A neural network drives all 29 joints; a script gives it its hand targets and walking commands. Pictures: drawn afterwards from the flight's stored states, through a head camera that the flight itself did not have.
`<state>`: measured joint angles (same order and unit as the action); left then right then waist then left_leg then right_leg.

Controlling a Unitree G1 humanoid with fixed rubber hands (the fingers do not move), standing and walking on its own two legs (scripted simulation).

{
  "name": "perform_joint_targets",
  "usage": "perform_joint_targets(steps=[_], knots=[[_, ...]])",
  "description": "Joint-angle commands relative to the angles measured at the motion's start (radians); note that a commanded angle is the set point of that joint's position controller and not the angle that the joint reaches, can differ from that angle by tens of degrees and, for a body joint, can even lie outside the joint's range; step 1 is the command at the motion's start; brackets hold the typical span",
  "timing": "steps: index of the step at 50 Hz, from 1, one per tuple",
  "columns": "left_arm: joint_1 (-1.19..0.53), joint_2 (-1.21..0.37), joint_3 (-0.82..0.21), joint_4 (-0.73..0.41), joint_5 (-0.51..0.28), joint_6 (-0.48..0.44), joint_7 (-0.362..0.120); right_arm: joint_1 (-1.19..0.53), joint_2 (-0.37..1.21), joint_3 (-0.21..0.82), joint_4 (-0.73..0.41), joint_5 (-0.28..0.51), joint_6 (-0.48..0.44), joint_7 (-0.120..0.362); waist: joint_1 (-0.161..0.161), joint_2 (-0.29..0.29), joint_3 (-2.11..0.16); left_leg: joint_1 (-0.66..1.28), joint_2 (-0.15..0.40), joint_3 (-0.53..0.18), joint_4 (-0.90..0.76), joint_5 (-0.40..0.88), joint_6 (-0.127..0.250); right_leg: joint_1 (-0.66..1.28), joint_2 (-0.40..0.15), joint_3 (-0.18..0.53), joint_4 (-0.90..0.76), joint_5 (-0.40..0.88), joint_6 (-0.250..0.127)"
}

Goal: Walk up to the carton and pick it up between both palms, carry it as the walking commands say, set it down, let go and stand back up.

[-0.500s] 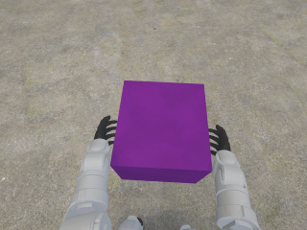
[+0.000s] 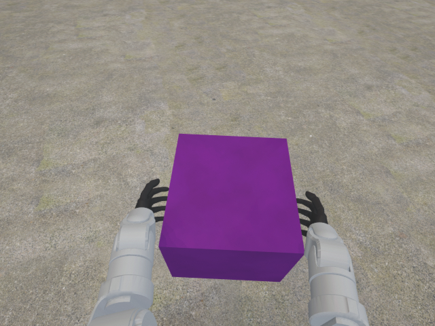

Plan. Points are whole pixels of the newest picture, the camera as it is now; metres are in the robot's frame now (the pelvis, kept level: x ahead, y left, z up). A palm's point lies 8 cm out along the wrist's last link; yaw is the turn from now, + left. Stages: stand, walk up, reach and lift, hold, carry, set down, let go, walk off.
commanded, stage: reach and lift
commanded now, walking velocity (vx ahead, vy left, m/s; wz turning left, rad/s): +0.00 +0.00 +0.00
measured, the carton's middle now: (229, 207) +0.40 +0.00 -0.06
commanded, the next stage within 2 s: hold in 1.42 s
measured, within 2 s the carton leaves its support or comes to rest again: neither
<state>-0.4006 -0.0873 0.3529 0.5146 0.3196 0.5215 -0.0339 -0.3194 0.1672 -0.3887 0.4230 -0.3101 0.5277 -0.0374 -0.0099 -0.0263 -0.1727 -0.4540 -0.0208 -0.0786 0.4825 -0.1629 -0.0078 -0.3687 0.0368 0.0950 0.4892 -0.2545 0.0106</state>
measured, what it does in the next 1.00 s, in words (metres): stands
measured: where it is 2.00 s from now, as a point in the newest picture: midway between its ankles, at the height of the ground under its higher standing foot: outside the picture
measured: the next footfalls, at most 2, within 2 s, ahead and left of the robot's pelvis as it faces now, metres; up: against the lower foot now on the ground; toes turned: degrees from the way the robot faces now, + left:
none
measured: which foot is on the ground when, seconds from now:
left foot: down 0.00-1.00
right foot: down 0.00-1.00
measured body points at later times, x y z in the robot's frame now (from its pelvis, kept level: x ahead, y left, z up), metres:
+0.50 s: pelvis +0.02 -0.01 +0.01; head -0.04 +0.01 +0.46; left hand +0.32 +0.16 +0.05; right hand +0.30 -0.19 +0.05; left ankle +0.04 +0.12 -0.74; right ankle -0.01 -0.13 -0.74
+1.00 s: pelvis +0.01 +0.00 +0.01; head -0.03 +0.01 +0.46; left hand +0.31 +0.17 +0.06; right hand +0.31 -0.17 +0.05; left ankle +0.04 +0.12 -0.74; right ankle -0.01 -0.13 -0.74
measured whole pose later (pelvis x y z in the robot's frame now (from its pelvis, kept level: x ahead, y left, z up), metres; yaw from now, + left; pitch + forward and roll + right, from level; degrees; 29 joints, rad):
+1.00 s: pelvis +0.01 +0.00 +0.01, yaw +0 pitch -6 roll +0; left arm -0.27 -0.14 0.29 0.21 0.34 0.73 -0.04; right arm -0.25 0.15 -0.27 0.23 -0.33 0.72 0.01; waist -0.01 -0.01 -0.01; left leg -0.07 -0.03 -0.08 0.28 -0.11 -0.01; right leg 0.02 0.01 0.09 0.27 -0.19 0.01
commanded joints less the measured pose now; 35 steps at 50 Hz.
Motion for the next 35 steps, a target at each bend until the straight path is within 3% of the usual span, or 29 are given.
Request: perform_joint_targets(steps=[1,2,3,4,5,6,7,8,9,10,11,12,13,14,15,17,18,19,20,21,22,23,26,28,29,31,32,33,35], knots=[[-0.483,-0.957,-0.545,-0.001,-0.246,0.006,-0.337,-0.531,0.861,0.533,0.036,0.226,-0.003,0.351,-0.025,0.097,-0.226,0.378,-0.069,0.031,-0.062,0.069,-0.004,0.020,0.027,-0.016,-0.156,0.101,-0.026],[-0.461,-0.942,-0.524,0.039,-0.226,0.011,-0.334,-0.588,0.839,0.541,0.000,0.243,-0.008,0.351,-0.003,0.074,-0.167,0.367,-0.064,0.021,-0.052,0.105,0.011,-0.044,0.029,-0.032,-0.137,0.111,-0.020],[-0.460,-0.986,-0.629,-0.085,-0.298,0.009,-0.332,-0.591,0.913,0.633,-0.085,0.295,0.005,0.350,-0.018,0.008,-0.350,0.474,-0.065,0.014,-0.073,0.176,0.004,0.129,0.062,-0.041,-0.139,0.205,-0.015],[-0.564,-0.988,-0.611,-0.072,-0.291,0.018,-0.340,-0.589,0.854,0.547,-0.034,0.252,0.008,0.360,-0.054,0.097,-0.228,0.423,-0.073,0.031,-0.068,0.097,-0.010,0.004,0.052,-0.038,-0.148,0.116,-0.029],[-0.439,-0.970,-0.568,-0.040,-0.262,0.020,-0.326,-0.624,0.853,0.601,-0.121,0.263,0.012,0.348,-0.011,0.016,-0.224,0.404,-0.075,0.019,-0.077,0.128,0.003,0.087,0.063,-0.052,-0.140,0.178,-0.011],[-0.450,-0.974,-0.544,-0.003,-0.239,0.044,-0.328,-0.592,0.842,0.542,-0.031,0.224,0.033,0.352,-0.026,0.024,-0.145,0.425,-0.070,0.020,-0.084,0.087,-0.002,0.018,0.057,-0.052,-0.157,0.086,-0.025],[-0.482,-0.997,-0.629,-0.122,-0.271,0.036,-0.318,-0.607,0.902,0.620,-0.096,0.294,0.032,0.365,0.005,0.097,-0.256,0.510,-0.069,0.015,-0.099,0.135,-0.012,0.084,0.059,-0.044,-0.171,0.127,-0.039],[-0.388,-0.939,-0.522,-0.002,-0.224,0.054,-0.322,-0.573,0.807,0.537,-0.054,0.224,0.044,0.359,-0.025,-0.006,-0.138,0.461,-0.065,0.009,-0.097,0.110,0.001,0.024,0.053,-0.050,-0.182,0.105,-0.027],[-0.385,-1.014,-0.591,-0.076,-0.273,0.058,-0.322,-0.619,0.877,0.664,-0.146,0.298,0.041,0.365,0.023,0.035,-0.241,0.468,-0.079,0.018,-0.094,0.167,-0.005,0.139,0.060,-0.044,-0.165,0.176,-0.024],[-0.402,-0.973,-0.600,-0.092,-0.299,0.058,-0.319,-0.537,0.863,0.605,-0.087,0.286,0.061,0.359,-0.031,-0.001,-0.182,0.508,-0.062,0.003,-0.110,0.203,0.003,0.078,0.068,-0.057,-0.170,0.211,-0.019],[-0.387,-0.990,-0.619,-0.077,-0.299,0.078,-0.318,-0.556,0.838,0.632,-0.138,0.291,0.064,0.357,-0.006,0.044,-0.207,0.506,-0.060,-0.001,-0.113,0.226,-0.009,0.116,0.063,-0.041,-0.173,0.200,-0.028],[-0.378,-0.996,-0.616,-0.106,-0.297,0.093,-0.318,-0.544,0.843,0.642,-0.143,0.306,0.078,0.366,-0.015,0.020,-0.214,0.503,-0.069,0.013,-0.109,0.227,-0.010,0.168,0.065,-0.046,-0.180,0.218,-0.017],[-0.301,-1.000,-0.632,-0.110,-0.287,0.091,-0.305,-0.572,0.904,0.706,-0.222,0.334,0.082,0.362,0.018,-0.026,-0.287,0.590,-0.070,0.000,-0.122,0.310,0.005,0.195,0.078,-0.042,-0.180,0.297,-0.006],[-0.313,-0.958,-0.580,-0.049,-0.257,0.115,-0.307,-0.522,0.820,0.622,-0.151,0.294,0.089,0.350,-0.015,0.070,-0.122,0.512,-0.066,0.003,-0.133,0.197,-0.002,0.138,0.047,-0.024,-0.198,0.196,-0.018],[-0.321,-0.993,-0.661,-0.186,-0.305,0.100,-0.305,-0.514,0.904,0.707,-0.216,0.341,0.089,0.354,-0.002,0.031,-0.226,0.572,-0.077,0.009,-0.125,0.318,0.001,0.214,0.061,-0.036,-0.186,0.336,-0.001],[-0.409,-0.961,-0.710,-0.278,-0.356,0.095,-0.309,-0.483,0.915,0.677,-0.183,0.335,0.109,0.352,-0.046,-0.054,-0.215,0.607,-0.059,0.003,-0.141,0.329,-0.003,0.201,0.079,-0.055,-0.200,0.305,0.009],[-0.411,-0.957,-0.689,-0.258,-0.328,0.115,-0.314,-0.506,0.889,0.679,-0.224,0.326,0.107,0.353,-0.012,0.063,-0.244,0.568,-0.069,0.013,-0.141,0.307,-0.020,0.254,0.053,-0.022,-0.205,0.311,-0.007],[-0.328,-0.906,-0.617,-0.196,-0.266,0.129,-0.297,-0.422,0.873,0.610,-0.105,0.289,0.126,0.354,0.003,0.058,-0.167,0.561,-0.054,-0.003,-0.155,0.302,-0.007,0.220,0.046,-0.007,-0.214,0.320,-0.005],[-0.364,-0.914,-0.661,-0.193,-0.308,0.138,-0.298,-0.381,0.859,0.616,-0.098,0.294,0.127,0.344,-0.050,0.057,-0.102,0.573,-0.062,0.003,-0.157,0.328,-0.012,0.226,0.045,-0.018,-0.221,0.348,-0.004],[-0.327,-0.908,-0.672,-0.242,-0.320,0.136,-0.297,-0.392,0.858,0.623,-0.133,0.295,0.136,0.337,-0.059,-0.003,-0.094,0.588,-0.058,-0.002,-0.161,0.376,-0.011,0.204,0.059,-0.037,-0.232,0.355,0.005],[-0.317,-0.964,-0.714,-0.257,-0.325,0.157,-0.294,-0.394,0.890,0.679,-0.209,0.325,0.140,0.340,-0.032,0.092,-0.131,0.600,-0.063,0.013,-0.175,0.394,-0.021,0.279,0.061,-0.030,-0.232,0.366,-0.004],[-0.311,-0.940,-0.710,-0.271,-0.338,0.162,-0.309,-0.416,0.894,0.693,-0.231,0.329,0.149,0.339,-0.041,0.020,-0.129,0.612,-0.063,0.004,-0.184,0.302,-0.008,0.287,0.047,-0.024,-0.254,0.345,-0.002],[-0.281,-0.929,-0.682,-0.251,-0.311,0.189,-0.306,-0.387,0.841,0.674,-0.250,0.299,0.171,0.327,-0.030,0.072,-0.057,0.579,-0.082,0.011,-0.196,0.296,-0.016,0.291,0.047,-0.027,-0.271,0.353,-0.012],[-0.324,-0.904,-0.649,-0.266,-0.298,0.186,-0.304,-0.488,0.826,0.662,-0.294,0.296,0.173,0.321,-0.033,0.031,-0.013,0.542,-0.080,0.021,-0.191,0.148,-0.006,0.268,0.035,-0.021,-0.276,0.211,-0.011],[-0.413,-0.877,-0.644,-0.311,-0.297,0.169,-0.309,-0.504,0.892,0.662,-0.227,0.307,0.176,0.332,0.004,0.025,-0.026,0.538,-0.079,0.022,-0.184,0.074,0.002,0.255,0.031,-0.021,-0.280,0.129,-0.011],[-0.382,-0.870,-0.639,-0.293,-0.289,0.171,-0.298,-0.480,0.886,0.680,-0.224,0.301,0.191,0.333,0.016,-0.007,0.030,0.494,-0.094,0.048,-0.206,0.056,0.003,0.276,0.033,-0.024,-0.289,0.141,0.005],[-0.353,-0.874,-0.624,-0.253,-0.291,0.168,-0.307,-0.602,0.853,0.710,-0.306,0.306,0.172,0.337,0.021,-0.086,-0.033,0.567,-0.086,0.040,-0.188,0.092,0.010,0.236,0.035,-0.028,-0.281,0.129,0.001],[-0.368,-0.885,-0.634,-0.277,-0.288,0.174,-0.304,-0.570,0.852,0.718,-0.283,0.311,0.180,0.339,0.045,-0.008,-0.020,0.523,-0.095,0.040,-0.196,0.071,0.007,0.281,0.032,-0.025,-0.280,0.117,0.002],[-0.390,-0.872,-0.645,-0.294,-0.303,0.168,-0.295,-0.484,0.868,0.698,-0.200,0.293,0.177,0.338,0.012,-0.046,0.008,0.545,-0.085,0.040,-0.197,0.091,0.007,0.261,0.048,-0.032,-0.272,0.142,0.005]])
